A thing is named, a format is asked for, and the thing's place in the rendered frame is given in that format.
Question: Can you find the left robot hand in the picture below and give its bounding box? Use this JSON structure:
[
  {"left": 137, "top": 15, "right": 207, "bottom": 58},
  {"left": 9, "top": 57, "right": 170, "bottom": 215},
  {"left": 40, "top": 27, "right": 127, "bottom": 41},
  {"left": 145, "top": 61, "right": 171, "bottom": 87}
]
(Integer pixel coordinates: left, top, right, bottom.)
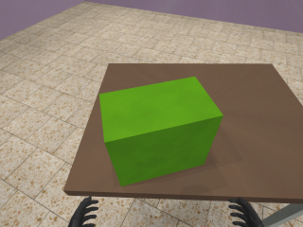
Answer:
[{"left": 67, "top": 196, "right": 98, "bottom": 227}]

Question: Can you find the carton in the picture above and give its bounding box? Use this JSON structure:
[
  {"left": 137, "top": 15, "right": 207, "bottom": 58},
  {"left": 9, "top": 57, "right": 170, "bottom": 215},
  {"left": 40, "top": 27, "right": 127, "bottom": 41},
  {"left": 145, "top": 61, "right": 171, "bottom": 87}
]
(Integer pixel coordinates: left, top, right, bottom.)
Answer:
[{"left": 99, "top": 77, "right": 223, "bottom": 186}]

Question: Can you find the right robot hand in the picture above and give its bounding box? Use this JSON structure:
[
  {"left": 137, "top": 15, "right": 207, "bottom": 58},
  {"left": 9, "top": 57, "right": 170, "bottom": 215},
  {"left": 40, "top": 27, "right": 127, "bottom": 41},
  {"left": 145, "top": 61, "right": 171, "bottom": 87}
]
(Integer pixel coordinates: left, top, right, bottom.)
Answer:
[{"left": 228, "top": 197, "right": 264, "bottom": 227}]

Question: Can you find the table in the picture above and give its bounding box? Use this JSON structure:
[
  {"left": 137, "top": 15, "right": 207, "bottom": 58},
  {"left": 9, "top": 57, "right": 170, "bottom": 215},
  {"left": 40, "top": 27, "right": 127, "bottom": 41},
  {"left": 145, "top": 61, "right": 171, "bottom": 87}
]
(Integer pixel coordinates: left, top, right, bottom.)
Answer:
[{"left": 63, "top": 63, "right": 303, "bottom": 227}]

